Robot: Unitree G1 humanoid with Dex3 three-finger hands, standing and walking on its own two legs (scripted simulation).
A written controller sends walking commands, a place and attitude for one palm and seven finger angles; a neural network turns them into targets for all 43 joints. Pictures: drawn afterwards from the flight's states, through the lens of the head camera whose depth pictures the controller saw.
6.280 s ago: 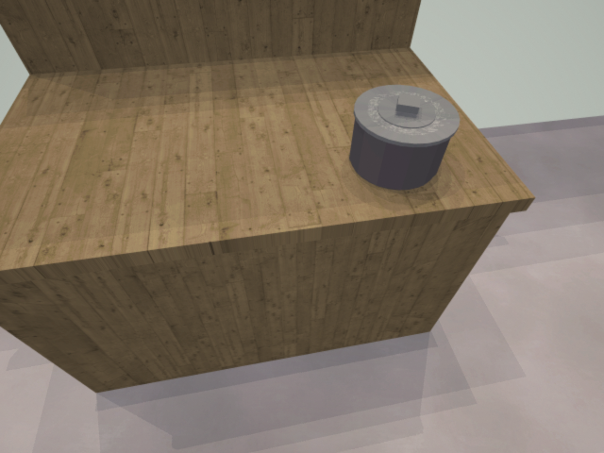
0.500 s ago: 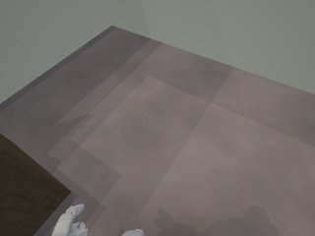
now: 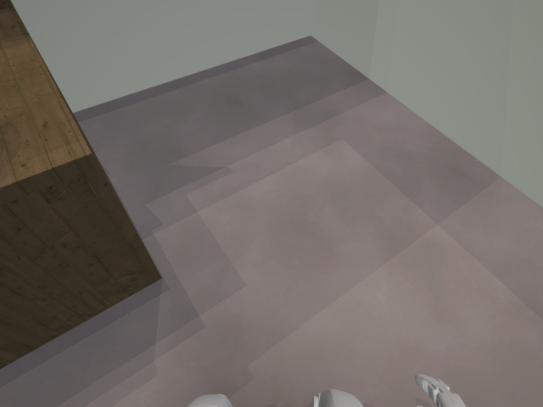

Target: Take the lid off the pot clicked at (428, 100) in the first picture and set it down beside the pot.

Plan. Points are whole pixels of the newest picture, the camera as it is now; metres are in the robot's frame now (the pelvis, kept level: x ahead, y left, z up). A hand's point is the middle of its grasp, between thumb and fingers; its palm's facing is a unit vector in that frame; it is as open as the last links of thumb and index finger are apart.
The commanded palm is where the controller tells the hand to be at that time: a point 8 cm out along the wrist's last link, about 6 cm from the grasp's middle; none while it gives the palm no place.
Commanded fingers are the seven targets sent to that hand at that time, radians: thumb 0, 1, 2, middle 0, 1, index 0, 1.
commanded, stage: turn to face it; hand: left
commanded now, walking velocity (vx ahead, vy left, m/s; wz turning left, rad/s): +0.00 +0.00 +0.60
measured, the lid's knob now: out of the picture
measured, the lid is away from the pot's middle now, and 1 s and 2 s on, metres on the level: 0.00 0.00 0.00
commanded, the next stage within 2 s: take the last steps up to it in 1.10 s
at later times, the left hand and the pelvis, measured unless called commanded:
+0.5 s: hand out of the picture +0.06 +0.17 -0.13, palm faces +0.29 -0.91 -0.31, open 7.4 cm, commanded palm none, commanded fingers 0.00 0.90 0.90 -0.20 -0.30 -0.20 -0.30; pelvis +0.02 -0.05 +0.01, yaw +19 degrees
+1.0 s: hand out of the picture -0.04 +0.21 -0.15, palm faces +0.56 -0.79 -0.27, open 7.4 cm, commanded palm none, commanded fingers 0.00 0.90 0.90 -0.20 -0.30 -0.20 -0.30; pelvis +0.03 -0.01 +0.01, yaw +33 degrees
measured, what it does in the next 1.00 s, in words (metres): steps on the spot, turning left: right foot, then left foot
